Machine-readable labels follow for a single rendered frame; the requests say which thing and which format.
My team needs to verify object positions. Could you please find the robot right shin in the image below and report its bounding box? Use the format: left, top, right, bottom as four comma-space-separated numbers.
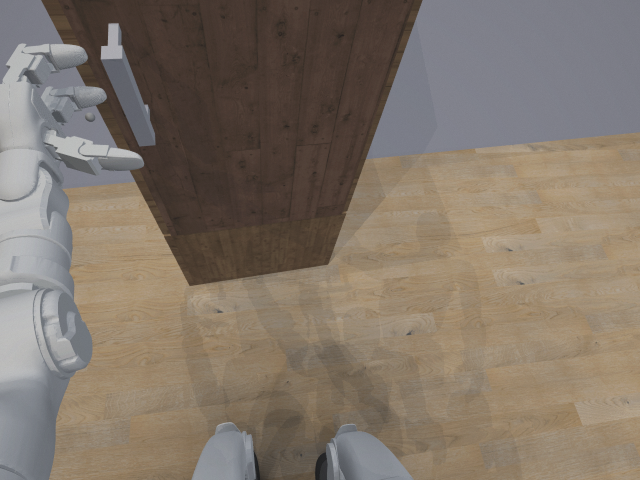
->
327, 424, 357, 480

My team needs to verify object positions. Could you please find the handle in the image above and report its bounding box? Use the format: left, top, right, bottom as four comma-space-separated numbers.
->
101, 23, 155, 147

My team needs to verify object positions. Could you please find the robot right thigh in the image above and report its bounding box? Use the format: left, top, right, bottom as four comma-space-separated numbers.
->
326, 431, 414, 480

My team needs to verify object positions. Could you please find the cupboard door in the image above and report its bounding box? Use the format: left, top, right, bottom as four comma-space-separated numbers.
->
58, 0, 414, 236

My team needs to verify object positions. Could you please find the robot left forearm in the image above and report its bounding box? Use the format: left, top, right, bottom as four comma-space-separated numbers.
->
0, 149, 74, 301

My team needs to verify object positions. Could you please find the robot left upper arm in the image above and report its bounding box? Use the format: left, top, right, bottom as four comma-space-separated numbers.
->
0, 288, 93, 480

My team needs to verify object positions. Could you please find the left robot hand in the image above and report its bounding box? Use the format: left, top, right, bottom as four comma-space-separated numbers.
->
0, 43, 144, 176

